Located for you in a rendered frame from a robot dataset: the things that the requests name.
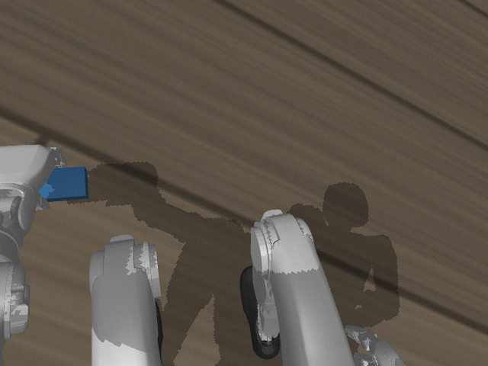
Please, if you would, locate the left robot hand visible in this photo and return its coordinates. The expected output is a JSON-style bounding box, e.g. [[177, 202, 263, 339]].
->
[[0, 145, 68, 210]]

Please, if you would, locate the right robot hand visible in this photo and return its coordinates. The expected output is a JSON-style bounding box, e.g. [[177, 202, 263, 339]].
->
[[345, 326, 406, 366]]

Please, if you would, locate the left robot arm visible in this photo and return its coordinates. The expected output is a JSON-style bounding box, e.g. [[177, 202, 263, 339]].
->
[[0, 183, 37, 366]]

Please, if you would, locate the right robot foot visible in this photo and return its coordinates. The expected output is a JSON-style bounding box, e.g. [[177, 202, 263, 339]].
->
[[239, 265, 280, 359]]

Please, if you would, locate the small box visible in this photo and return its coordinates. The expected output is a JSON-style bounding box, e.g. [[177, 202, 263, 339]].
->
[[39, 166, 88, 202]]

